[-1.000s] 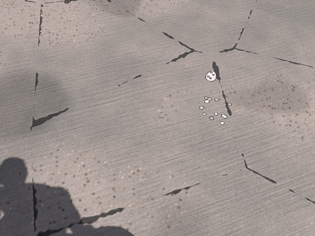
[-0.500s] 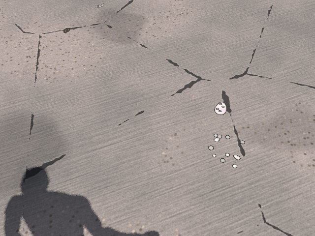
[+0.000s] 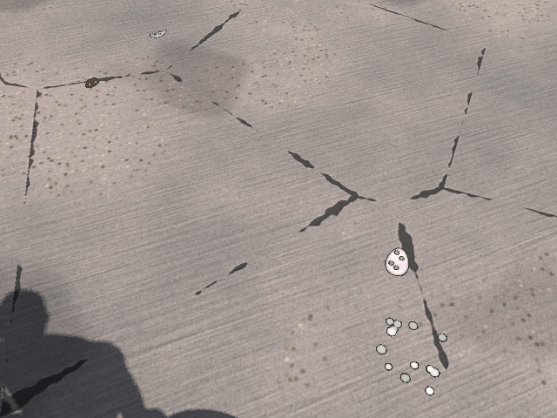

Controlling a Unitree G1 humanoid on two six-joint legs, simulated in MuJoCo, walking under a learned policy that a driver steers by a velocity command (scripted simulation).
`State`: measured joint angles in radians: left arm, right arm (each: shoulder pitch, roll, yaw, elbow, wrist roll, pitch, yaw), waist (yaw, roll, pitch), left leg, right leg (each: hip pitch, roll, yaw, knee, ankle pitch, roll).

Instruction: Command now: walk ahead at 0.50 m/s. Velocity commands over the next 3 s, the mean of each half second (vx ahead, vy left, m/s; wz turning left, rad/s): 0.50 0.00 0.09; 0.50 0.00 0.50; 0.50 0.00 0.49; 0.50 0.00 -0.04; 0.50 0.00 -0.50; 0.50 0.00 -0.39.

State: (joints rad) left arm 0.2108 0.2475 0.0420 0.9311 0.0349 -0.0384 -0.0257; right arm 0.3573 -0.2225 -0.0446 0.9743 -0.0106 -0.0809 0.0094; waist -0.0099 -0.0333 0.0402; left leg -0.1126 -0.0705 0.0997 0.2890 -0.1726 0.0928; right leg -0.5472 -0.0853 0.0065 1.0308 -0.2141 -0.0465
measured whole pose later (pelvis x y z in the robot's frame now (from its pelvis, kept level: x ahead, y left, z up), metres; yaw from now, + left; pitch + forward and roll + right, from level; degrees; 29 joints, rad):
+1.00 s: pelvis +0.53 +0.02 -0.01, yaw +21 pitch +0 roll +0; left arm 0.22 0.22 0.05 0.88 0.03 -0.08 0.00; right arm 0.22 -0.26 -0.08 0.92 -0.01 -0.02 0.00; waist 0.00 -0.01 0.07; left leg -0.26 -0.14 0.07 0.45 -0.20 0.15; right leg -0.43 -0.08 -0.01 1.23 -0.33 0.00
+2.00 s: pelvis +0.99 +0.27 -0.01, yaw +31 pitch +1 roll -1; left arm 0.38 0.25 0.05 0.94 0.01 -0.04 -0.01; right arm 0.14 -0.22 -0.02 0.80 -0.04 -0.07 0.00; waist 0.04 -0.03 0.03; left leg -0.30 0.01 0.10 0.47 -0.17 0.06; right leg -0.34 -0.01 0.01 1.05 -0.37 -0.07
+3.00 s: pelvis +1.50 +0.44 -0.02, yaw +3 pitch +1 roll +0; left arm 0.43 0.28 0.06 0.91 0.01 -0.06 0.00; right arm 0.08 -0.25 -0.03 0.73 -0.04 -0.07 0.01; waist 0.06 -0.01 0.04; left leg -0.44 -0.02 0.06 0.56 -0.13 0.06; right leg -0.07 0.11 0.12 0.74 -0.45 -0.09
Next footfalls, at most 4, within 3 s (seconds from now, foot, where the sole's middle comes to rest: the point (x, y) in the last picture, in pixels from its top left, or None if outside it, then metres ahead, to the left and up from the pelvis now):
0.30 right None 0.33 -0.12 -0.78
0.84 left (250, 383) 0.58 0.07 -0.78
1.38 right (255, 261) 0.95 0.07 -0.78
1.88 left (147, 240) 1.02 0.39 -0.78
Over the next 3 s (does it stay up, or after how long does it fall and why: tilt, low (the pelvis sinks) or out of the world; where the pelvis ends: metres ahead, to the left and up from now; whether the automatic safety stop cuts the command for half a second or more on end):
stays up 1.50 0.44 -0.02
